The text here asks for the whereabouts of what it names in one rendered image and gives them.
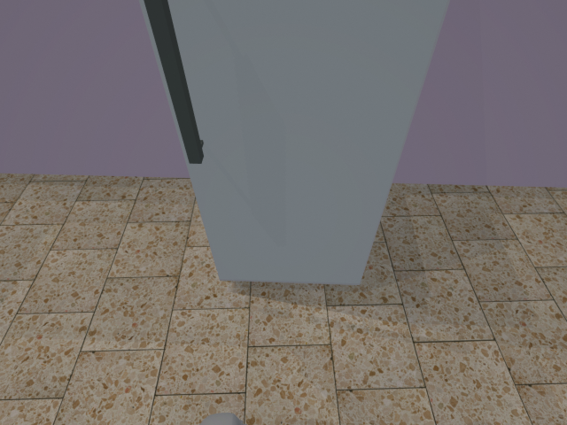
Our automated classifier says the handle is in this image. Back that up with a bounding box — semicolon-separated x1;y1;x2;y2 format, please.
144;0;204;164

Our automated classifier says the fridge door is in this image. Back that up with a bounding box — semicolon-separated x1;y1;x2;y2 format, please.
140;0;447;283

